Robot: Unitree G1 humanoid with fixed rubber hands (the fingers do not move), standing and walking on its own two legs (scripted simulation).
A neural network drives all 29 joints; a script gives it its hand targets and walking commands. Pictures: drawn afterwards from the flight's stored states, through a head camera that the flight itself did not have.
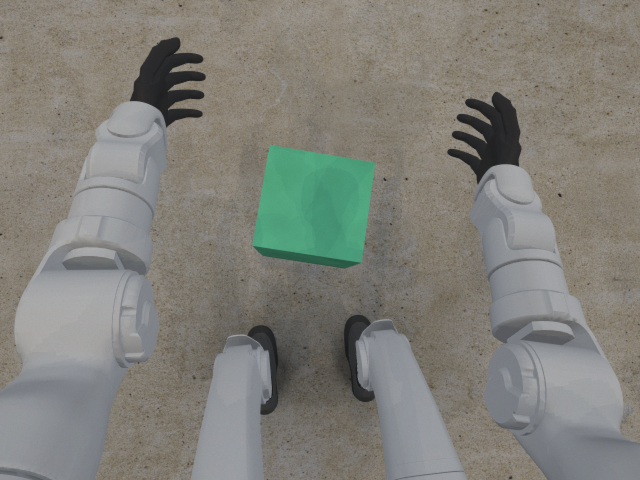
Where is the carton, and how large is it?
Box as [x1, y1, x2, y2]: [252, 145, 374, 267]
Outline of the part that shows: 270,145 252,245 262,255 338,267 347,267 361,262 374,163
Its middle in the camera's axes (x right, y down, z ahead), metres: -0.02 -0.06 +0.87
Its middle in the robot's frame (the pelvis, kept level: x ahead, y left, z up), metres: +0.48 -0.04 -0.51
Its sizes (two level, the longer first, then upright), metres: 0.210 0.200 0.250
